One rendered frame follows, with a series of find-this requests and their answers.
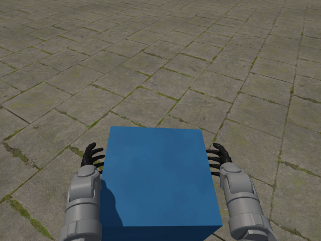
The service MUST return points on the carton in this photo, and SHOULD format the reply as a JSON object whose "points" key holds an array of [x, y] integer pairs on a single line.
{"points": [[157, 186]]}

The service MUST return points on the robot left forearm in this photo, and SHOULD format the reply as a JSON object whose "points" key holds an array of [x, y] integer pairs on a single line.
{"points": [[82, 207]]}

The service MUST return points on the robot right forearm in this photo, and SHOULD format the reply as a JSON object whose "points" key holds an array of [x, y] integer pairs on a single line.
{"points": [[247, 220]]}

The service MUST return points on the robot right hand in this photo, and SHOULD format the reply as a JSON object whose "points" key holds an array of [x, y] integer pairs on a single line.
{"points": [[222, 153]]}

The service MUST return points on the robot left hand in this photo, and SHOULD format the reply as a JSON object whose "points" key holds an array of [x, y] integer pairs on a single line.
{"points": [[87, 157]]}

